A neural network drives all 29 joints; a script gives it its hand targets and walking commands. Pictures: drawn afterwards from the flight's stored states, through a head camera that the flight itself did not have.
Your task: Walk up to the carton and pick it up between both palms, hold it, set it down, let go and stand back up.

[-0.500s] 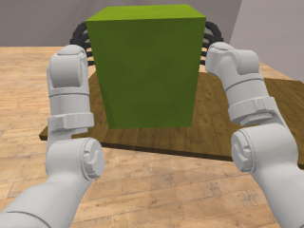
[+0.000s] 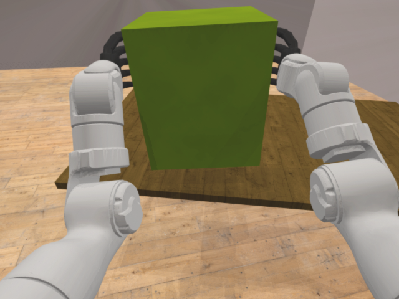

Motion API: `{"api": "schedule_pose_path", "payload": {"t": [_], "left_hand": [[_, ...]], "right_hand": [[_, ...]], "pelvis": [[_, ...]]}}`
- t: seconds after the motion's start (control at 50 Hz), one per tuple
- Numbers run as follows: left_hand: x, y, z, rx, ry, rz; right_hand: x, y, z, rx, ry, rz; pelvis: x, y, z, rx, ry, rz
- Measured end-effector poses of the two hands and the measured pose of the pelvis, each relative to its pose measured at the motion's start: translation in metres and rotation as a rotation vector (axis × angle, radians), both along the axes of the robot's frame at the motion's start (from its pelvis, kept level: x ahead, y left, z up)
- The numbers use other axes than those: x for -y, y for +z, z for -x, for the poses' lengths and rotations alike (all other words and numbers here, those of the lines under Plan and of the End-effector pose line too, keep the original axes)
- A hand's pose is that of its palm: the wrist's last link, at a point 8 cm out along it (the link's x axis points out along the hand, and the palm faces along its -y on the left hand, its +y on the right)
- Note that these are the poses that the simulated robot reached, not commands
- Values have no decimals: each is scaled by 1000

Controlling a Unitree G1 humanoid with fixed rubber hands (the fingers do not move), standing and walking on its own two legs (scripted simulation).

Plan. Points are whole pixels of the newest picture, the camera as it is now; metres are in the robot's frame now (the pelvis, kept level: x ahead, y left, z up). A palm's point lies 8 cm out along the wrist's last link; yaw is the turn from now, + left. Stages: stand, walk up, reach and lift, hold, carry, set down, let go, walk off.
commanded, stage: hold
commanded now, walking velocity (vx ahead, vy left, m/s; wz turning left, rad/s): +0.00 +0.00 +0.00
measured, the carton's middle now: (201, 87) +0.40 +0.00 +0.30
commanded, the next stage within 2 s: none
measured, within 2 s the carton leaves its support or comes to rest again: neither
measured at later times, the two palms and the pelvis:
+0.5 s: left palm (104, 72) +0.36 +0.17 +0.34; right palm (279, 67) +0.36 -0.14 +0.35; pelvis +0.00 +0.00 +0.00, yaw +1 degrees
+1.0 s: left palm (109, 77) +0.36 +0.16 +0.33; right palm (278, 73) +0.37 -0.14 +0.33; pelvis +0.00 +0.00 +0.00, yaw +1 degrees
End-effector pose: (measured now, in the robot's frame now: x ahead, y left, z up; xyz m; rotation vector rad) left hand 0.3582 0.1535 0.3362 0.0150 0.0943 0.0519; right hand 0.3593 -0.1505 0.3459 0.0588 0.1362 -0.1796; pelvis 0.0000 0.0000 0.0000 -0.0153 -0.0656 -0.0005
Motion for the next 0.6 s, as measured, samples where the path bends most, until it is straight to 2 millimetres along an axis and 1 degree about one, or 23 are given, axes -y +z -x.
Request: {"api": "schedule_pose_path", "payload": {"t": [0.1,0.28,0.38,0.52,0.6], "left_hand": [[0,-2,0,-1,22,6],[-8,-6,-6,-17,43,4],[-12,-4,-3,14,48,4],[-11,4,3,34,45,3],[-9,3,0,6,33,7]], "right_hand": [[-1,-6,-3,-2,10,8],[-11,-13,-11,-21,16,20],[-14,-9,-8,7,18,22],[-13,3,-3,28,17,11],[-10,4,-5,2,12,1]], "pelvis": [[3,0,1,-3,1,-3],[7,0,1,-20,5,-1],[7,0,-1,-20,11,0],[4,0,-3,-6,14,1],[3,0,-2,2,14,0]]}}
